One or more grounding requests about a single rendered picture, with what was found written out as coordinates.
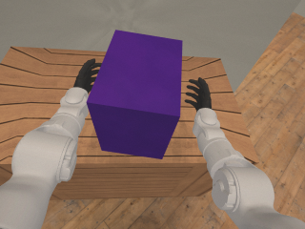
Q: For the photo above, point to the robot left upper arm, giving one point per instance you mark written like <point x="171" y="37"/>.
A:
<point x="42" y="161"/>

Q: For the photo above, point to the left robot hand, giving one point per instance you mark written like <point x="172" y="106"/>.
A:
<point x="84" y="79"/>

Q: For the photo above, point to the right robot hand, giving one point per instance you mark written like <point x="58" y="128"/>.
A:
<point x="203" y="99"/>

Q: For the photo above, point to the robot right upper arm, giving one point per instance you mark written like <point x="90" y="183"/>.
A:
<point x="247" y="196"/>

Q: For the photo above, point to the pedestal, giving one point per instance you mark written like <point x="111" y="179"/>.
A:
<point x="32" y="83"/>

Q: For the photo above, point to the left robot forearm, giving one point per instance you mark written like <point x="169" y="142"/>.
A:
<point x="69" y="119"/>

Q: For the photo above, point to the right robot forearm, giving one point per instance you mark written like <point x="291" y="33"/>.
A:
<point x="214" y="146"/>

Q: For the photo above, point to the carton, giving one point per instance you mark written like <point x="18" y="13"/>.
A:
<point x="135" y="100"/>

